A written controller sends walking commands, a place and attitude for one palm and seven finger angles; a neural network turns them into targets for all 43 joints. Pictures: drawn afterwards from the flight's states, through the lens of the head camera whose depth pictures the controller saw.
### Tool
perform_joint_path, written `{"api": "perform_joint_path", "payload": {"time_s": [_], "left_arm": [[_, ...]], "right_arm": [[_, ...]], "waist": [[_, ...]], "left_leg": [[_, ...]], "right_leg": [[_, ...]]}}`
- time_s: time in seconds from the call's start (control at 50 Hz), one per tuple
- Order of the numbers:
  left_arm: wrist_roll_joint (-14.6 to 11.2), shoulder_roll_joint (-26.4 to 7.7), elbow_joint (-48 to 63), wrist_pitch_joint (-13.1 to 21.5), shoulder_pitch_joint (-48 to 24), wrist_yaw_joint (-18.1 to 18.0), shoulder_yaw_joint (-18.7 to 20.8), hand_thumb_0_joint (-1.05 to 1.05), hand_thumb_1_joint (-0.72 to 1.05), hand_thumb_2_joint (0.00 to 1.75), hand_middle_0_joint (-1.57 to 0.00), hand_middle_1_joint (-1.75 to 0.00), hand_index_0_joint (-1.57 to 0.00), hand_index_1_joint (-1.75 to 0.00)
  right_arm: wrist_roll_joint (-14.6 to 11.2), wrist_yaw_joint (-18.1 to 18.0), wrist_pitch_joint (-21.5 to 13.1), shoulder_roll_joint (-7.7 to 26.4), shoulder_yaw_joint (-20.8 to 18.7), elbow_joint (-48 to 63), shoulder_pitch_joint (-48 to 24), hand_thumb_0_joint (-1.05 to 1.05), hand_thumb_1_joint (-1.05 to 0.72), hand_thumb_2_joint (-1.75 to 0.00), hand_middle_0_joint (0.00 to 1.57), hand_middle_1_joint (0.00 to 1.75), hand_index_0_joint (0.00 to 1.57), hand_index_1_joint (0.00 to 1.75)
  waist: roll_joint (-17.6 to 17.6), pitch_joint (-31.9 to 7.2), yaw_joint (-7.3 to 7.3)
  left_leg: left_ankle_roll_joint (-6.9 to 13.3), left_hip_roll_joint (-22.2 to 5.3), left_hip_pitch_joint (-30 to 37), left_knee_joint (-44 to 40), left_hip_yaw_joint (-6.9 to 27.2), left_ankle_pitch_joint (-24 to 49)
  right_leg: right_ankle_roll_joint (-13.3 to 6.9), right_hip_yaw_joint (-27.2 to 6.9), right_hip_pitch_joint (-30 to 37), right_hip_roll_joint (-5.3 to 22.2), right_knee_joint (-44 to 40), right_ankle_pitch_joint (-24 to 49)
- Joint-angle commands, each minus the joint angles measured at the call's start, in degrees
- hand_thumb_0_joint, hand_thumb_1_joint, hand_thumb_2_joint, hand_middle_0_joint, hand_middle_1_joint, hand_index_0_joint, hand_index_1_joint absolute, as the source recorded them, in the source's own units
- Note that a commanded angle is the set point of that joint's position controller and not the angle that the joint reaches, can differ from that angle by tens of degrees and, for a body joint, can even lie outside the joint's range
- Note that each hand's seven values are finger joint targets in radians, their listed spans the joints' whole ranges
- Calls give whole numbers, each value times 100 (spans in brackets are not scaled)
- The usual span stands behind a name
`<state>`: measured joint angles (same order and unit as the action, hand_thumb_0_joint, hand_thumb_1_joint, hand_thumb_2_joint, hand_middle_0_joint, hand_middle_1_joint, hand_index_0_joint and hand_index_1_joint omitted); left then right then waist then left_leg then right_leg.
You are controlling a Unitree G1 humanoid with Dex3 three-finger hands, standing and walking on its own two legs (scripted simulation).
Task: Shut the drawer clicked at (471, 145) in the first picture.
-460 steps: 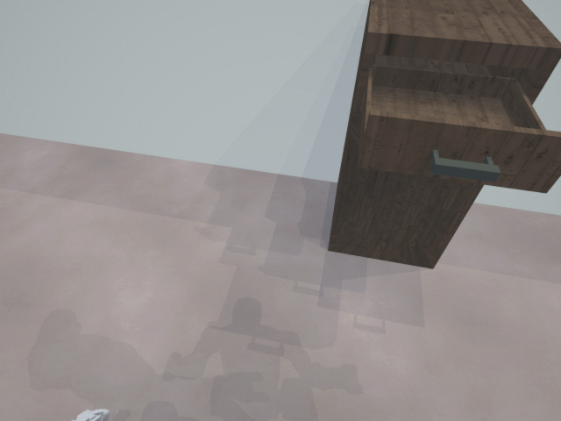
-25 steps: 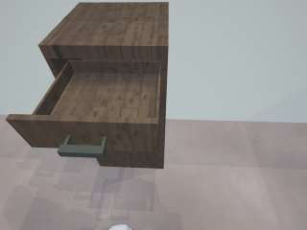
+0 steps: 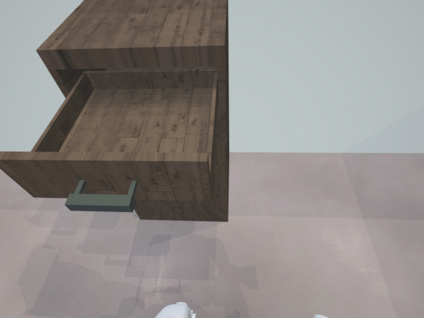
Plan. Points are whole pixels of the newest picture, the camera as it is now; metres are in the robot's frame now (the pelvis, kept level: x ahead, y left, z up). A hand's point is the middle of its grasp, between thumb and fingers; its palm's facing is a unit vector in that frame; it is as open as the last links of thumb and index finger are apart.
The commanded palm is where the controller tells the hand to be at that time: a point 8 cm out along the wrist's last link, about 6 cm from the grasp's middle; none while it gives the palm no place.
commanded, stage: come to a stop and stand still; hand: left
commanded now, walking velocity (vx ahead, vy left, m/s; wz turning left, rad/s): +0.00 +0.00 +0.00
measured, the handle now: (104, 193) +0.32 +0.24 +0.05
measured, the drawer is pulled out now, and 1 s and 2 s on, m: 0.30 0.30 0.30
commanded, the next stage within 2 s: look again from close up in 0.64 s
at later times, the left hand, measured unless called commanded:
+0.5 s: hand out of the picture -0.02 +0.16 -0.15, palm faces +0.03 -0.97 -0.22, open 7.4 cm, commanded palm none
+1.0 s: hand out of the picture -0.01 +0.14 -0.16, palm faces +0.04 -0.99 -0.14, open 7.4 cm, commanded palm none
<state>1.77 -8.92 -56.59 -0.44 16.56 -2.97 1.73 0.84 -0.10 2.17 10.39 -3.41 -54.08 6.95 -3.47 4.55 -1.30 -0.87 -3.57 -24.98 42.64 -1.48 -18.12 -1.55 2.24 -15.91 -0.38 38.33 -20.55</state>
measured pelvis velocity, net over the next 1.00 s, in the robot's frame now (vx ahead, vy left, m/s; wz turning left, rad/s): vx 0.01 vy -0.01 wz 0.01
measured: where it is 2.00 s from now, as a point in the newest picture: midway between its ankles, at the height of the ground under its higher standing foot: outside the picture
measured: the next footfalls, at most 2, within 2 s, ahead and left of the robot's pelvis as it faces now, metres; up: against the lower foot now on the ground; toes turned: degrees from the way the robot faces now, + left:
left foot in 0.18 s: +0.05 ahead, +0.09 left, +0.00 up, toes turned +5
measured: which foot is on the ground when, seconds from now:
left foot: up 0.00-0.16, down 0.18-1.00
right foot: down 0.00-1.00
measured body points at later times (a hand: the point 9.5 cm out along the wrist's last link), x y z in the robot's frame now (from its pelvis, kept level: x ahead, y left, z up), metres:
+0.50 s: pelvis -0.03 -0.03 +0.02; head -0.04 -0.03 +0.47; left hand -0.03 +0.21 -0.13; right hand -0.06 -0.24 -0.15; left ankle +0.01 +0.09 -0.72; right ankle -0.01 -0.09 -0.72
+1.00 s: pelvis +0.01 -0.01 +0.02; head +0.01 -0.01 +0.47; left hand -0.01 +0.19 -0.14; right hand -0.01 -0.21 -0.14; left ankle +0.01 +0.09 -0.72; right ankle -0.01 -0.09 -0.72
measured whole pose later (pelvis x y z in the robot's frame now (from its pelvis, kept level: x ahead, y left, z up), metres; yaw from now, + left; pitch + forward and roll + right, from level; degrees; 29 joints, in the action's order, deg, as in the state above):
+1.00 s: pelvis +0.01 -0.01 +0.02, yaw +1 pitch -1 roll +0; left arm 0.8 -6.1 -64.9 1.1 18.8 -2.2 -1.1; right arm 1.1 -2.0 -1.2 5.5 1.4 -66.2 18.1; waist 0.6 0.4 0.1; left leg 1.5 0.1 -10.6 24.8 -5.0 -13.5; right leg -3.0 3.1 -9.4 -1.8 25.3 -15.2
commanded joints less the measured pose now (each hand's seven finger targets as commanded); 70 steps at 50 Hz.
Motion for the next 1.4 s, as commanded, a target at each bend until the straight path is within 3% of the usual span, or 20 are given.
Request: {"api": "perform_joint_path", "payload": {"time_s": [0.0, 0.02, 0.06, 0.08, 0.12, 0.14, 0.16, 0.18, 0.2, 0.26, 0.38, 0.6, 0.76, 0.9, 1.04, 1.3, 1.32, 1.34, 1.36, 1.38], "left_arm": [[28, -890, 662, 326, 286, -93, 143, 0, 90, 90, -20, -30, -20, -30], [35, -881, 722, 288, 223, -89, 137, 0, 90, 90, -20, -30, -20, -30], [28, -967, 821, 192, 47, -65, 125, 0, 90, 90, -20, -30, -20, -30], [6, -999, 835, 167, -39, -51, 129, 0, 90, 90, -20, -30, -20, -30], [-54, -980, 769, 95, -94, -23, 93, 0, 90, 90, -20, -30, -20, -30], [-76, -880, 748, 55, -96, -4, 65, 0, 90, 90, -20, -30, -20, -30], [-88, -730, 753, 25, -1, 8, 49, 0, 90, 90, -20, -30, -20, -30], [-77, -630, 757, 10, 250, 15, 42, 0, 90, 90, -20, -30, -20, -30], [-84, -681, 636, -12, 148, 19, 33, 0, 90, 90, -20, -30, -20, -30], [-62, -580, 392, 45, 404, 85, -22, 0, 90, 90, -20, -30, -20, -30], [-104, -744, 208, 167, 229, 102, -46, 0, 90, 90, -20, -30, -20, -30], [-123, -519, -317, 191, 454, 93, -122, 0, 90, 90, -20, -30, -20, -30], [-146, -306, -583, 261, 683, 85, -190, 0, 90, 90, -20, -30, -20, -30], [-115, -196, -686, 264, 692, 52, -209, 0, 90, 90, -20, -30, -20, -30], [-108, -215, -704, 237, 671, 41, -202, 0, 90, 90, -20, -30, -20, -30], [-111, -346, -655, 237, 642, 38, -181, 0, 90, 90, -20, -30, -20, -30], [-30, -507, -817, 349, 977, -174, -157, 0, 90, 90, -20, -30, -20, -30], [-1247, -1613, 8067, 1469, -3120, -87, 140, 0, 90, 90, -22, -32, -22, -32], [-790, -1339, 6985, 1216, -1077, -381, 247, 0, 90, 90, -24, -34, -24, -34], [-881, -386, 6148, 417, 554, -596, -382, 0, 90, 90, -26, -37, -26, -37]], "right_arm": [[-38, 31, -71, 199, -32, 698, 266, 0, -90, -90, 20, 30, 20, 30], [-59, 9, -52, 156, -18, 709, 293, 0, -90, -90, 20, 30, 20, 30], [-87, -8, -16, 150, 11, 702, 307, 0, -90, -90, 20, 30, 20, 30], [-76, -4, -20, 150, 30, 625, 431, 0, -90, -90, 20, 30, 20, 30], [-22, -5, -64, 149, 85, 363, 894, 0, -90, -90, 20, 30, 20, 30], [-9, -8, -106, 264, 103, 262, 1091, 0, -90, -90, 20, 30, 20, 30], [41, -19, -150, 418, 114, 230, 1150, 0, -90, -90, 20, 30, 20, 30], [74, -31, -183, 567, 108, 291, 1137, 0, -90, -90, 20, 30, 20, 30], [84, -43, -203, 598, 136, 229, 980, 0, -90, -90, 20, 30, 20, 30], [56, -74, -230, 547, 182, 176, 763, 0, -90, -90, 20, 30, 20, 30], [51, -62, -207, 240, 276, -294, 1463, 0, -90, -90, 20, 30, 20, 30], [29, -98, -223, 57, 359, -858, 1799, 0, -90, -90, 20, 30, 20, 30], [-10, -169, -381, -12, 397, -1020, 1757, 0, -90, -90, 20, 30, 20, 30], [-38, -222, -446, 23, 384, -1087, 1630, 0, -90, -90, 20, 30, 20, 30], [-35, -230, -431, 58, 403, -1111, 1498, 0, -90, -90, 20, 30, 20, 30], [-34, -243, -444, 194, 405, -1086, 1342, 0, -90, -90, 20, 30, 20, 30], [-88, -159, -452, 456, 340, -650, 755, 0, -90, -90, 20, 30, 20, 30], [-293, -382, -1268, 1530, 152, 1439, 1049, 0, -90, -90, 20, 30, 20, 30], [-223, -544, -1775, 984, 301, 1153, 512, 0, -90, -90, 20, 30, 20, 30], [-380, -496, -1982, 788, 167, 1182, 505, 0, -90, -90, 20, 30, 20, 30]], "waist": [[1257, -687, 196], [1346, -589, 215], [1299, -310, 196], [856, -185, 226], [840, 66, 340], [516, 197, 357], [-2, 342, 269], [-294, 350, 135], [-801, 304, 97], [0, 158, -108], [840, 28, 207], [372, 379, 203], [147, -47, 122], [279, -113, 112], [352, 87, 120], [442, -166, 110], [559, 202, -74], [-547, -2684, 744], [-1388, -2955, 125], [-1046, -1914, 246]], "left_leg": [[128, 234, -466, 1602, 129, -616], [120, 242, -332, 1432, 122, -669], [98, 263, 266, 604, -20, -693], [95, 269, 673, 28, -102, -402], [145, 293, 1573, -1044, -210, 87], [227, 137, 1726, -1518, 13, 52], [430, -262, 1328, -1957, 566, -180], [686, -674, 678, -2426, 1168, -739], [749, -723, 172, -2961, 1547, -1384], [600, -472, -146, -2877, 1042, -1400], [309, 19, 948, -2005, 205, -221], [260, -31, 943, -2029, 224, -84], [303, -194, 1055, -2297, 358, 516], [351, -301, 1345, -2251, 353, 1296], [366, -299, 1437, -2337, 341, 1291], [366, -278, 1709, -2250, 279, 1796], [177, -325, 1078, -1017, 72, 1861], [313, 321, 2697, -1780, 206, 2434], [293, 91, 3138, -1770, 178, 3439], [62, -41, 2487, -1839, 349, 3729]], "right_leg": [[-877, -1396, 747, 1521, -1091, 4781], [-942, -1211, 577, 1489, -1135, 4516], [-981, -1146, -91, 1445, -1463, 2859], [-927, -1052, -378, 1357, -1600, 1926], [-587, -1007, -1208, 1053, -1775, -199], [-408, -913, -1401, 818, -1650, -879], [-214, -740, -1282, 481, -1422, -1013], [-82, -411, -783, 266, -1166, -804], [-28, -175, -260, 131, -870, -542], [-91, -361, 482, 251, -1229, 17], [-293, -1116, -331, 794, -2428, -1185], [-242, -1030, -543, 689, -2480, -1055], [-211, -766, 229, 599, -2048, 511], [-149, -598, 429, 565, -1758, 1488], [-123, -592, 342, 580, -1783, 1429], [-118, -611, 630, 633, -1690, 2089], [158, -895, 346, 968, -1769, 4020], [-11, -476, 834, 413, -1168, 3269], [-161, -334, 678, 108, -917, 2043], [-91, 29, 40, 116, -788, 1065]]}}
